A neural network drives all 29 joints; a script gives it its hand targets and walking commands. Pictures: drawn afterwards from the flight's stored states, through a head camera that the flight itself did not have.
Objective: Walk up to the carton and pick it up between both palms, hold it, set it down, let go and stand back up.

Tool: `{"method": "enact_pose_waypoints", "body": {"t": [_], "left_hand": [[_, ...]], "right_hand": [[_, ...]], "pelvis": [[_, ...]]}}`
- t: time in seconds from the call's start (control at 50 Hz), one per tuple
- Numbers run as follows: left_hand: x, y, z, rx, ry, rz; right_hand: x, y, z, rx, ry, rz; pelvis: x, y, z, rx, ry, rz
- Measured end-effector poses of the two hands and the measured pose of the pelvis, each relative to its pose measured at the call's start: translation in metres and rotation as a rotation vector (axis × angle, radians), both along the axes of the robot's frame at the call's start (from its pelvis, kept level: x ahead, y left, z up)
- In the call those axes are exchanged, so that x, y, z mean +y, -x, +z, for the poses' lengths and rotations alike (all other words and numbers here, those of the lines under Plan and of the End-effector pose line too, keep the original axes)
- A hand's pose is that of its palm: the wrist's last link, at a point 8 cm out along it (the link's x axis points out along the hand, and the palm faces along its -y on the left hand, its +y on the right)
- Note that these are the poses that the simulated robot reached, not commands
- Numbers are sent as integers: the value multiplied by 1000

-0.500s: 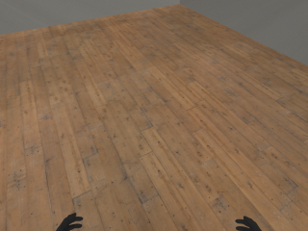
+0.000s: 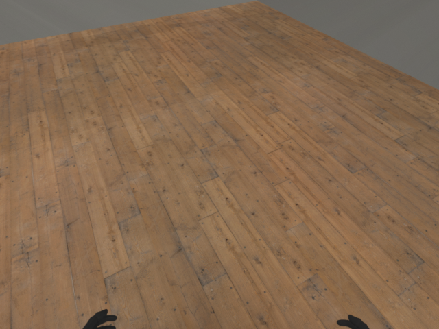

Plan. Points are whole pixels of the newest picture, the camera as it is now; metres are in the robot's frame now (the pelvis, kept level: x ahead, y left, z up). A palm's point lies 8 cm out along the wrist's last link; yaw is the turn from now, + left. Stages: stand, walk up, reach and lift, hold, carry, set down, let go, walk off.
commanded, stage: stand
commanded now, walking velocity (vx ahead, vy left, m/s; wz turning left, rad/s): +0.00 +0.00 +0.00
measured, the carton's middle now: out of the picture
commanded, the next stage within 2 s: walk up in 0.08 s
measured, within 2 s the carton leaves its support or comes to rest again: neither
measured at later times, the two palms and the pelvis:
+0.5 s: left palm out of the picture +0.06 +0.33 -0.08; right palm out of the picture +0.15 -0.24 -0.07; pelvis -0.03 +0.02 +0.00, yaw +12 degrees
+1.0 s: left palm out of the picture -0.15 +0.42 -0.09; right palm out of the picture +0.17 -0.07 -0.10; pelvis -0.08 +0.11 -0.01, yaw +34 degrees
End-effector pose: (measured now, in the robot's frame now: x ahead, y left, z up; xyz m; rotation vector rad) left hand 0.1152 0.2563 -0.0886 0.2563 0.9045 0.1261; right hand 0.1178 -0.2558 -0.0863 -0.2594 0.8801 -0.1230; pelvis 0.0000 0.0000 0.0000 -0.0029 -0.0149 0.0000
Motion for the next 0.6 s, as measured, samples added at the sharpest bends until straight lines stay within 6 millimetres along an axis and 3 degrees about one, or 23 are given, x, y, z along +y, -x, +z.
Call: {"method": "enact_pose_waypoints", "body": {"t": [0.3, 0.38, 0.48, 0.6], "left_hand": [[2, -3, 3, -24, -10, -9], [23, 1, 6, -60, -63, 42], [66, 44, 9, -44, -118, 177], [123, 108, -10, 5, -129, 298]], "right_hand": [[-5, -3, 4, -16, 12, 6], [-6, 1, 1, 78, 55, 109], [6, -23, 13, 109, 114, 238], [69, -50, 11, 71, 93, 362]], "pelvis": [[-1, 1, -1, -9, -1, 4], [0, 11, -3, -12, -5, 99], [16, 23, 1, -22, -12, 196], [53, 38, -11, -35, 14, 298]]}}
